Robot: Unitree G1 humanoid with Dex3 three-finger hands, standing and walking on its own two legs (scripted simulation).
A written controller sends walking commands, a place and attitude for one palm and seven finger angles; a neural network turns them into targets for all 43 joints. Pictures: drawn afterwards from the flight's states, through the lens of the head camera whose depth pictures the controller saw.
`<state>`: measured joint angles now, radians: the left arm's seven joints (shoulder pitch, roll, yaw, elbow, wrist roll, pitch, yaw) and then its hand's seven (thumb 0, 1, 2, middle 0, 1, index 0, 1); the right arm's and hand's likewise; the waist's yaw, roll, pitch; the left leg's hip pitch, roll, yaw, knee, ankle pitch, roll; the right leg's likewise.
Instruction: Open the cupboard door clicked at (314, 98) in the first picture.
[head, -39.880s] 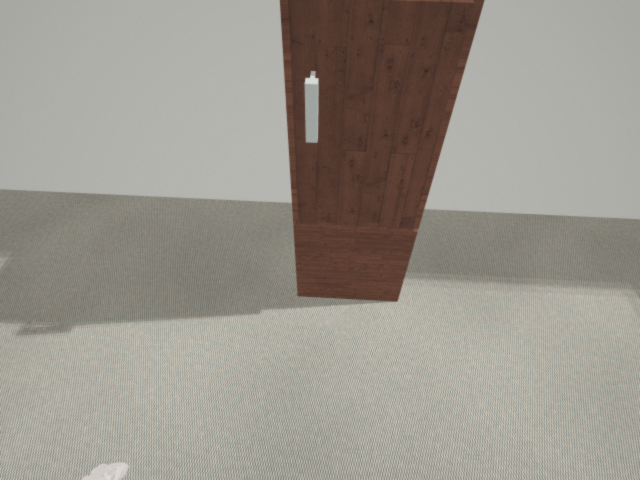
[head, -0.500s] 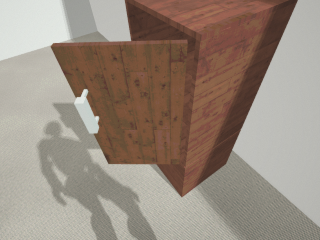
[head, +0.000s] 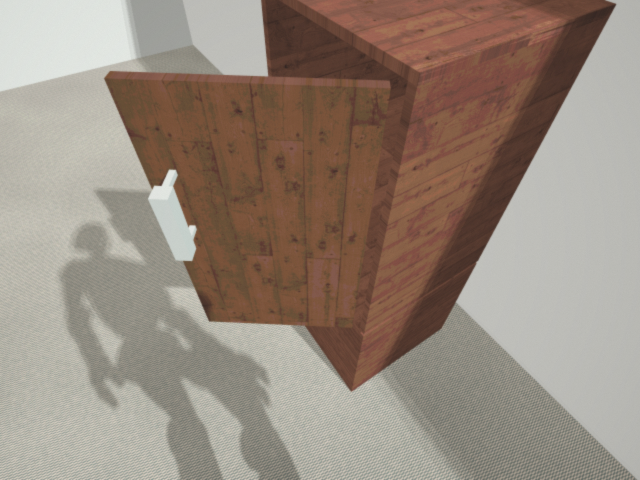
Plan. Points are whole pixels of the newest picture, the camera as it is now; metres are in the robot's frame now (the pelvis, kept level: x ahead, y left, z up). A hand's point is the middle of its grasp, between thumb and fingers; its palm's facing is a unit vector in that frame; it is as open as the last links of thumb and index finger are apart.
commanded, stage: look again from close up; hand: left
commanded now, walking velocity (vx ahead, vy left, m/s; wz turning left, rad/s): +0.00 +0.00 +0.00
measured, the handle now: (178, 215) +0.46 +0.25 +0.04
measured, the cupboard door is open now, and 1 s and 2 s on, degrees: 54 54 54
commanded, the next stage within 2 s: shuffle to correct the standing spot in 0.26 s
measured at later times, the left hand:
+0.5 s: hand out of the picture +0.02 +0.21 -0.17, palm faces +0.02 -0.97 -0.25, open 7.4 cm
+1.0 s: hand out of the picture -0.04 +0.23 -0.17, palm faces +0.01 -0.98 -0.20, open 7.4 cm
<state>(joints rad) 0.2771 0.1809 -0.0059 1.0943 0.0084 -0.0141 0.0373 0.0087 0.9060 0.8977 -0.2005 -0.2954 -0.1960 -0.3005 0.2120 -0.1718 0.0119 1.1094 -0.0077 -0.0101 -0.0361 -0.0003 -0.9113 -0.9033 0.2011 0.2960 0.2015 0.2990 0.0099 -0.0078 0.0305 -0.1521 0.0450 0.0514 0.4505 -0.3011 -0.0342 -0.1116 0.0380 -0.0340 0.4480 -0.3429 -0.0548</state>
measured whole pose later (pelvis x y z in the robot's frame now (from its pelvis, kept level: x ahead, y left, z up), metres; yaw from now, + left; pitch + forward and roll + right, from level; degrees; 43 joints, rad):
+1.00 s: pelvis -0.06 +0.05 +0.00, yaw +1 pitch +2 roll +0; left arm 0.26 0.20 0.02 1.04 0.02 0.03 0.02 0.01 0.91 0.90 -0.20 -0.29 -0.19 -0.30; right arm 0.27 -0.15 -0.01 1.06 -0.03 0.00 -0.02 0.00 -0.92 -0.90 0.20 0.30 0.20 0.30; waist -0.01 -0.02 0.02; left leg -0.27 0.00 0.05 0.43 -0.20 0.03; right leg -0.28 -0.01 -0.04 0.75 -0.50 -0.03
